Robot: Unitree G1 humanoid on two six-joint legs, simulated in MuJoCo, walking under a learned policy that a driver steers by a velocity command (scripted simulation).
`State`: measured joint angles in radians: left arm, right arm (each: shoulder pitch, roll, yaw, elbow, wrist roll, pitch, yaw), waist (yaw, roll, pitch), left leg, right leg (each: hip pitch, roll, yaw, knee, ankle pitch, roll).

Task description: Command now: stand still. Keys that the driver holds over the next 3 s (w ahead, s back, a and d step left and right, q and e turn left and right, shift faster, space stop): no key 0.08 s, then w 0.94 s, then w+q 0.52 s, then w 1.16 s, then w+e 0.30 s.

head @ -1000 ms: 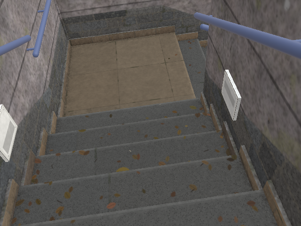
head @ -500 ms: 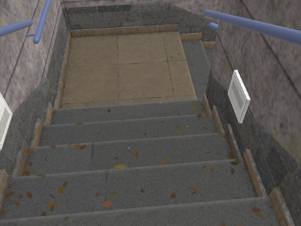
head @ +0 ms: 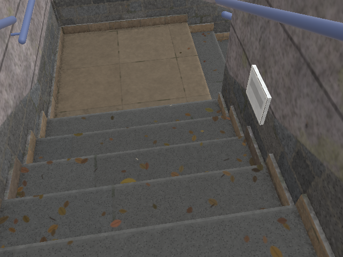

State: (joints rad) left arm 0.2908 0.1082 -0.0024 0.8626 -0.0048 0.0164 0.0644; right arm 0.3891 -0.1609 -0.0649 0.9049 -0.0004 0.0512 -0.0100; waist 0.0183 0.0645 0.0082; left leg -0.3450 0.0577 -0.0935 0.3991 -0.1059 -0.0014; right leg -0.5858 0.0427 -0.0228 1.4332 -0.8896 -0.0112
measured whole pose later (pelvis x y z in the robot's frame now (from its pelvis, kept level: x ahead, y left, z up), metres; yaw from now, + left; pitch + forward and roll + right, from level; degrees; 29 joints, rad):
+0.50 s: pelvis +0.07 +0.02 -0.01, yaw +0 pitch +2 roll +0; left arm 0.23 0.16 0.02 0.88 -0.04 -0.05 0.07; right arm 0.52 -0.11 -0.04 1.03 0.00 -0.01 -0.02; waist -0.03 -0.03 -0.03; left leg -0.31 -0.07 -0.10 0.57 -0.29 0.05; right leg -0.84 -0.03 -0.02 1.84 -0.51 -0.01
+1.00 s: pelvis +0.27 -0.07 -0.02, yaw +2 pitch +2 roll +1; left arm 0.55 0.18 0.04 1.02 0.00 -0.08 0.01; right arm 0.22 -0.27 -0.09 0.82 0.02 -0.03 -0.02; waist 0.02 0.05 -0.04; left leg -0.78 0.03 -0.14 1.10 0.09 0.07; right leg -0.22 0.04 -0.04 0.62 -0.43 -0.07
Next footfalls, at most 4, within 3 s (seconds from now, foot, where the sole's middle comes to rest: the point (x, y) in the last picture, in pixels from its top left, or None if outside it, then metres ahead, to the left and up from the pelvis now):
0.78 right None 0.25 -0.14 -0.78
1.30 left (174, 247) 0.57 0.05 -0.94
1.76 right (207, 193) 0.91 -0.12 -1.09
2.34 left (148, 168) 1.17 0.23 -1.24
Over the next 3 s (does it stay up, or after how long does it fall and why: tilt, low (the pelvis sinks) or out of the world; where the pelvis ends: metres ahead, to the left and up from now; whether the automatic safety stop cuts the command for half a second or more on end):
stays up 1.46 0.15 -0.64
